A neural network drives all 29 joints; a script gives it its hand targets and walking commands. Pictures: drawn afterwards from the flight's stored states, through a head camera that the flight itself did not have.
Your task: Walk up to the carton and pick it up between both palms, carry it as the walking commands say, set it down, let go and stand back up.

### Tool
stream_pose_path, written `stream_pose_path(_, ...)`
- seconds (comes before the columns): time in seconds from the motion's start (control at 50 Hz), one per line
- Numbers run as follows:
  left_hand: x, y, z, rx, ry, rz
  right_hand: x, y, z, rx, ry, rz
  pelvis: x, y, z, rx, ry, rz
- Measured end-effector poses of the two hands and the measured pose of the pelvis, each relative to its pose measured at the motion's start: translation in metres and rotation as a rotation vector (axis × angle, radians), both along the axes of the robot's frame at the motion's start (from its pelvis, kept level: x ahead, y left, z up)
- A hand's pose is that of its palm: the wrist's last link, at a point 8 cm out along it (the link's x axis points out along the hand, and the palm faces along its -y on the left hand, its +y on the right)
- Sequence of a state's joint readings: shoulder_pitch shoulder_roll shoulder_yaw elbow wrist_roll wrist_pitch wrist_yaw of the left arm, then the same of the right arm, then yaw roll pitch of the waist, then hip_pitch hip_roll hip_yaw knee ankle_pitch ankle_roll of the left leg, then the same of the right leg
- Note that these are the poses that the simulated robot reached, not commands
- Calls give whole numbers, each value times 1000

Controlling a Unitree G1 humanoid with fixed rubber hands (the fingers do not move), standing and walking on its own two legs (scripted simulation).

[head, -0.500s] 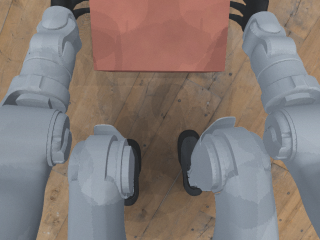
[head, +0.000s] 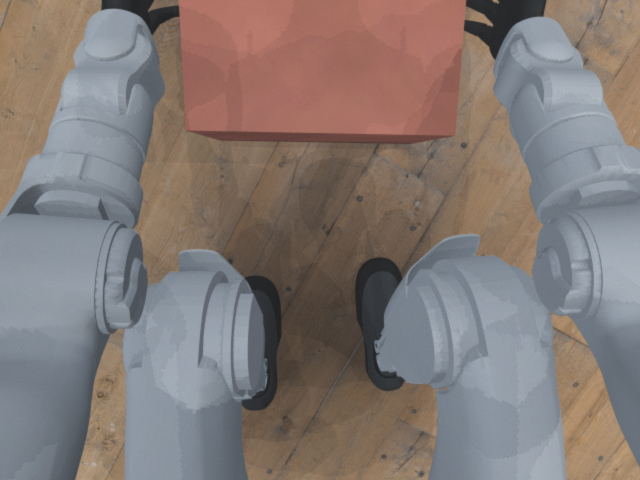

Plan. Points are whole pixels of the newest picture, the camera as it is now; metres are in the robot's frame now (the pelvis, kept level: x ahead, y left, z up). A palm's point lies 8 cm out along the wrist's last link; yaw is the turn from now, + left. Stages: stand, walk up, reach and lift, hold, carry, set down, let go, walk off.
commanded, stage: set down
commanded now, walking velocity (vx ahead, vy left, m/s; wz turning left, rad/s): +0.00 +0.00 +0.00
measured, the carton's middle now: (320, 25) +0.56 -0.02 -0.24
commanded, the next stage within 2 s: none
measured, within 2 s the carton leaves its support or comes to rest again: neither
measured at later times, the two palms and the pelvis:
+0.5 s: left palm (120, 29) +0.53 +0.17 -0.17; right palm (538, 32) +0.52 -0.22 -0.16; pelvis -0.01 +0.00 +0.00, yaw +0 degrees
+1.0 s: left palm (71, 7) +0.54 +0.19 -0.13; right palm (576, 16) +0.52 -0.24 -0.13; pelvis -0.01 +0.00 +0.02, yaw +1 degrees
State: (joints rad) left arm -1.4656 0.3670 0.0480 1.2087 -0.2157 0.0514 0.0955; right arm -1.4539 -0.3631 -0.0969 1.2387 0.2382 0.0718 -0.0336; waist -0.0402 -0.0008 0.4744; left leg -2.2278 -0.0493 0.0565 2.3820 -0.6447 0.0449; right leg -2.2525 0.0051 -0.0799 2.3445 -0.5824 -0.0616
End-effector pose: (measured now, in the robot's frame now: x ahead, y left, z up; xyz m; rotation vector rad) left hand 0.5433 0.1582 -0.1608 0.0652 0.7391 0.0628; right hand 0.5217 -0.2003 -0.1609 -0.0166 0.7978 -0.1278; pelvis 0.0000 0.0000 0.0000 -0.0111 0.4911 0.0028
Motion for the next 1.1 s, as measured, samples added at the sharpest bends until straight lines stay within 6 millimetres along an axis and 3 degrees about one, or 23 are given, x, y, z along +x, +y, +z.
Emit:
stream_pose_path(0.3,-5,-2,-3,12,2,-10,-5,-7,-2,-18,-18,-39,-2,-1,4,2,11,1)
stream_pose_path(0.6,-9,21,-4,37,8,33,-12,-35,-6,-45,-23,-91,-5,-3,1,10,6,5)
stream_pose_path(0.7,-3,28,-5,34,-14,35,-9,-47,-5,-66,-51,-90,-6,-3,-1,7,-7,4)
stream_pose_path(0.82,2,32,-2,42,-34,23,-5,-48,-3,-64,-63,-64,-4,-4,-2,11,-5,0)
stream_pose_path(0.96,0,36,22,49,-92,19,0,-43,21,-36,-146,-74,-4,-3,11,15,-3,1)
stream_pose_path(1.1,-4,35,69,31,-111,43,-5,-41,63,-18,-166,-82,-8,-3,42,16,-12,-1)
